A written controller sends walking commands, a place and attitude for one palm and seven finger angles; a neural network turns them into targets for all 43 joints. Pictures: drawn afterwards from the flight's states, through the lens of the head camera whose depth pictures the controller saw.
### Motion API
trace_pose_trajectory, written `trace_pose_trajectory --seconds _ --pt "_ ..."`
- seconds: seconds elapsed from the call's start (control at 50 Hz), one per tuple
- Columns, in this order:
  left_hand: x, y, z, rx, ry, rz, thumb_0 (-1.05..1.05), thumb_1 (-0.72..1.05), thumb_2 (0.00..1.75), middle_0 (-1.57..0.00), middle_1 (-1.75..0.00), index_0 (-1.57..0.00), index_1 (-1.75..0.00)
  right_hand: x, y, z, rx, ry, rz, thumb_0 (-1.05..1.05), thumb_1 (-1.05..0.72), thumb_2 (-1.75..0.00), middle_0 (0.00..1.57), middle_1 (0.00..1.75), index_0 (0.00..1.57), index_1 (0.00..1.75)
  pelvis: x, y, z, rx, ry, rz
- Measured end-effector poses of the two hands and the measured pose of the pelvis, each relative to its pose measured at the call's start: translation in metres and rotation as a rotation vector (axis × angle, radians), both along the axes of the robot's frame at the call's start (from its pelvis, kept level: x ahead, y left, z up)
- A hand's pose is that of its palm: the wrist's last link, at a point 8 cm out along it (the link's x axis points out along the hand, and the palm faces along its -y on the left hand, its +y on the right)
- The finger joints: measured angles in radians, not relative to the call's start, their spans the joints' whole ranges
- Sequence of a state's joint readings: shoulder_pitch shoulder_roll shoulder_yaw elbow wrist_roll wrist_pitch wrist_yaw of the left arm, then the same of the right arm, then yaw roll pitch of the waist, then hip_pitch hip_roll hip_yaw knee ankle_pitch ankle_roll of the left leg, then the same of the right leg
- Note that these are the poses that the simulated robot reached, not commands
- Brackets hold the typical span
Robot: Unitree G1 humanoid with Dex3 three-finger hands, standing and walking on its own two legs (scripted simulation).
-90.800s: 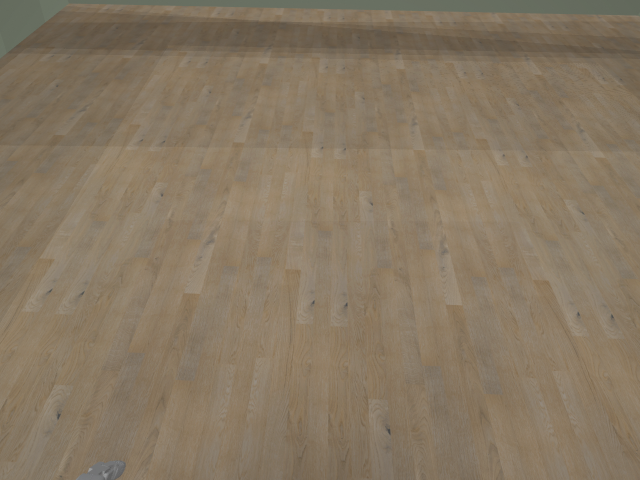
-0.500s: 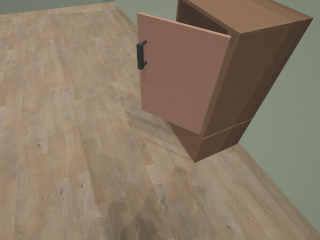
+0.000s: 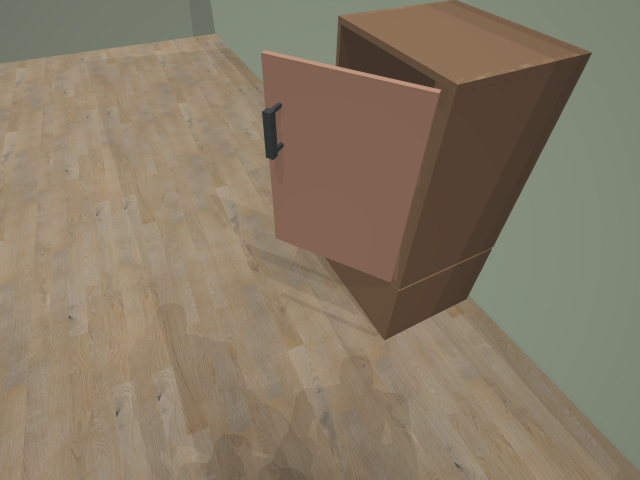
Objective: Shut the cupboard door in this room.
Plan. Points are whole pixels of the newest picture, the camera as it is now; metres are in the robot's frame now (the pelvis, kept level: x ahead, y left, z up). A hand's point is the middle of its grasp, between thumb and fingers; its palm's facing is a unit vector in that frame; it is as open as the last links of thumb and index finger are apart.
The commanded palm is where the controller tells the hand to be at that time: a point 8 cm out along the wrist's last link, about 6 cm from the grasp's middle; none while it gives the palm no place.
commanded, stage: let the arm hang, fingers relaxed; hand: left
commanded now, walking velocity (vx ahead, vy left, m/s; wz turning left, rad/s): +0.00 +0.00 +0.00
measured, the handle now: (274, 130) +0.89 +0.15 -0.02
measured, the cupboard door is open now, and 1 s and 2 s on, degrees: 36 36 36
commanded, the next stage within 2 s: look to check the result in 0.08 s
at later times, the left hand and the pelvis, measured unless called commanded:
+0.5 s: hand out of the picture -0.03 +0.18 -0.18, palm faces +0.03 -0.98 -0.18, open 7.4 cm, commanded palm none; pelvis +0.00 +0.01 +0.00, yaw +0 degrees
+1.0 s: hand out of the picture +0.01 +0.20 -0.19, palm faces +0.12 -0.97 -0.22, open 7.4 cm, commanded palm none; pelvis +0.00 +0.01 -0.01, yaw +6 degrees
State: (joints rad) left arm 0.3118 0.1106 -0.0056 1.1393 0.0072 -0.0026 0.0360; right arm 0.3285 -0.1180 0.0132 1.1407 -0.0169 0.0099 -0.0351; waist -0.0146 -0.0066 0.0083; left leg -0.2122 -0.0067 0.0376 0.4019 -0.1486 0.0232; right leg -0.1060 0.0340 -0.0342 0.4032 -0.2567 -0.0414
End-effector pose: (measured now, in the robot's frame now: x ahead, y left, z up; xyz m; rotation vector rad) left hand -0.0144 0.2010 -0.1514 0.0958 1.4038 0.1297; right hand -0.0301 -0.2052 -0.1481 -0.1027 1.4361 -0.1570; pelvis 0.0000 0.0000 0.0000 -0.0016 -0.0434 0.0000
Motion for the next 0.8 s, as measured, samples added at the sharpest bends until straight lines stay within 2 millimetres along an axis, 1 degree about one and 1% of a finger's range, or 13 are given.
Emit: trace_pose_trajectory --seconds 0.08,0.2,0.32,0.42,0.56,0.8 --pt "-0.003 0.002 0.0 0.002 0.01 0.002 0.0 0.91 0.9 -0.2 -0.3 -0.2 -0.3 -0.005 0.003 0.0 0.003 0.014 -0.008 0.0 -0.91 -0.9 0.19 0.3 0.2 0.29 0.0 0.0 0.0 -0.001 0.001 -0.001" --pt "-0.013 0.009 0.001 0.015 0.043 0.007 0.0 0.91 0.9 -0.2 -0.3 -0.2 -0.3 -0.008 0.006 0.001 0.005 0.026 -0.012 0.0 -0.91 -0.9 0.19 0.3 0.2 0.29 0.001 0.002 0.0 -0.002 0.004 -0.002" --pt "-0.022 0.016 0.003 0.029 0.069 0.012 0.0 0.91 0.9 -0.2 -0.3 -0.2 -0.3 -0.003 0.005 0.001 0.0 0.019 -0.008 0.0 -0.91 -0.9 0.19 0.3 0.2 0.29 0.001 0.004 0.0 -0.003 0.003 -0.004" --pt "-0.024 0.021 0.004 0.035 0.077 0.009 0.0 0.91 0.9 -0.2 -0.3 -0.2 -0.3 0.006 0.002 0.002 -0.011 0.0 -0.001 0.0 -0.91 -0.9 0.19 0.3 0.2 0.29 0.001 0.006 0.0 -0.003 0.003 -0.006" --pt "-0.016 0.027 0.004 0.041 0.061 0.001 0.0 0.91 0.9 -0.2 -0.3 -0.2 -0.3 0.019 -0.004 0.004 -0.029 -0.028 0.011 0.0 -0.91 -0.9 0.19 0.3 0.2 0.29 0.002 0.009 0.001 -0.003 0.005 -0.007" --pt "0.01 0.039 0.006 0.06 0.012 -0.019 0.0 0.91 0.9 -0.2 -0.3 -0.2 -0.3 0.034 -0.014 0.007 -0.054 -0.052 0.025 0.0 -0.91 -0.9 0.19 0.3 0.2 0.29 0.005 0.011 0.001 -0.002 0.008 -0.003"
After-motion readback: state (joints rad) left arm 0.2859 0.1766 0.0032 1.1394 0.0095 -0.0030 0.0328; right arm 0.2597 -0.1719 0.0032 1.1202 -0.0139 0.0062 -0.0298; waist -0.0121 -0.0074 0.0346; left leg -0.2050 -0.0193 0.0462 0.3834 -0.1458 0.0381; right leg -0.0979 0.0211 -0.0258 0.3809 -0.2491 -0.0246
